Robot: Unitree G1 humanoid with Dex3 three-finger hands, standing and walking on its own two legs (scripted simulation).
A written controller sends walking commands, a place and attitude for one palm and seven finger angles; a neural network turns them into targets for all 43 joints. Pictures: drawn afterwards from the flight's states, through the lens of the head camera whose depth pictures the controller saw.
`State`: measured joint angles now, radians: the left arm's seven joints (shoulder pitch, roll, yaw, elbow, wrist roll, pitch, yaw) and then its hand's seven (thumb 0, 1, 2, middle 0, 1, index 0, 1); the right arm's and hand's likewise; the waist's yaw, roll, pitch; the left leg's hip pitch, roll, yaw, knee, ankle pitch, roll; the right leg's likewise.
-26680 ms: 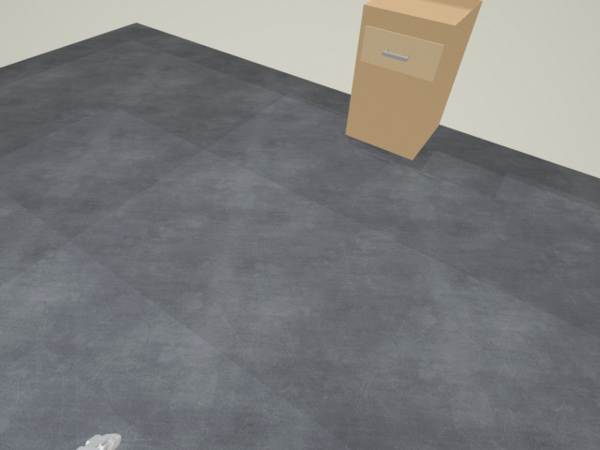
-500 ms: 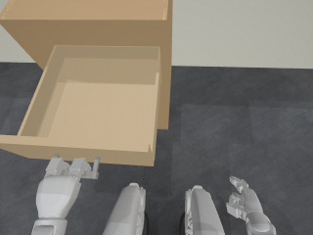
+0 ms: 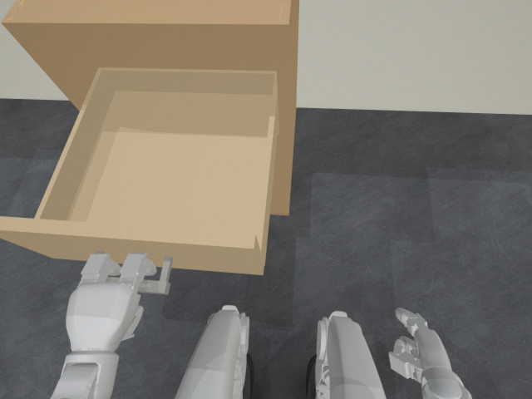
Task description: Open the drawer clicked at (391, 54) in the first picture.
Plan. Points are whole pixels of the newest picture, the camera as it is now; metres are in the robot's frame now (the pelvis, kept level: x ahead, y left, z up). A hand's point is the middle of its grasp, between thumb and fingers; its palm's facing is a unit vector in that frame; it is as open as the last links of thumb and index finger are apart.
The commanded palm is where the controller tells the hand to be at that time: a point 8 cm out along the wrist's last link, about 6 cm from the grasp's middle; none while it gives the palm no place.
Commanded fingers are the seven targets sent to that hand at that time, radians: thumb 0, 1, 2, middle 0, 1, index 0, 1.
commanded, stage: open the thumb to release the handle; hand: left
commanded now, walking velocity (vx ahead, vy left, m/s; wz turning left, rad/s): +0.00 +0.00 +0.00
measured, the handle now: (129, 272) +0.29 +0.24 -0.04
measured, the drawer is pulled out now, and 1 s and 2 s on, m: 0.30 0.30 0.30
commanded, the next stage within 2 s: lift the hand off the handle in 0.16 s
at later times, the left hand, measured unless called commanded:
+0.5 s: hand (124, 310) +0.23 +0.24 -0.06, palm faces -0.06 -0.06 -1.00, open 13.8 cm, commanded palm +0.23 +0.24 -0.01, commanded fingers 0.00 -0.50 0.30 -0.30 -1.20 -0.30 -1.20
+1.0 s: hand (113, 305) +0.24 +0.24 -0.03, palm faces -0.06 -0.07 -1.00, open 13.7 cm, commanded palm +0.22 +0.24 +0.02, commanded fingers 0.00 -0.50 0.30 -0.30 -1.20 -0.30 -1.20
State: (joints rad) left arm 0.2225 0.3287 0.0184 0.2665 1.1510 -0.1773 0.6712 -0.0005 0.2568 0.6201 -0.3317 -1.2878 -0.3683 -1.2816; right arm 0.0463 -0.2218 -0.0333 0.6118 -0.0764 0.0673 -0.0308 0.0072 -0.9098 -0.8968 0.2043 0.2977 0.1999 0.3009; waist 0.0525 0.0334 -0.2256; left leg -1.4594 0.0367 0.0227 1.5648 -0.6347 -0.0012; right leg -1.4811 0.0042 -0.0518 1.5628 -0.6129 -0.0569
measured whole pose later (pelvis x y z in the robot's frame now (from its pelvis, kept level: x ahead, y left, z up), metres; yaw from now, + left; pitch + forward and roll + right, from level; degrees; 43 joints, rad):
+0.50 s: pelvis -0.01 +0.01 +0.01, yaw +0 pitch +29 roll +0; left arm 0.19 0.33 0.00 0.32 1.15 -0.17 0.68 0.00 -0.49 0.30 -0.33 -1.22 -0.32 -1.20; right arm 0.07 -0.23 -0.03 0.62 -0.07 0.05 -0.04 0.01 -0.91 -0.90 0.20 0.30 0.20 0.30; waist 0.04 0.04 -0.23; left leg -1.44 0.04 0.02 1.55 -0.61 0.01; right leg -1.45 0.01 -0.06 1.53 -0.59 -0.05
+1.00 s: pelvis +0.00 +0.01 +0.04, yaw -1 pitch +26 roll -1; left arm 0.22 0.33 -0.04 0.28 1.12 -0.09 0.64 0.00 -0.49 0.30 -0.33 -1.20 -0.34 -1.21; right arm 0.10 -0.23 -0.02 0.60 -0.06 0.05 -0.04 0.01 -0.91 -0.90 0.21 0.30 0.20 0.30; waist 0.02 0.04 -0.22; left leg -1.30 0.04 0.02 1.43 -0.58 0.01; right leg -1.31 0.01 -0.06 1.40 -0.55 -0.04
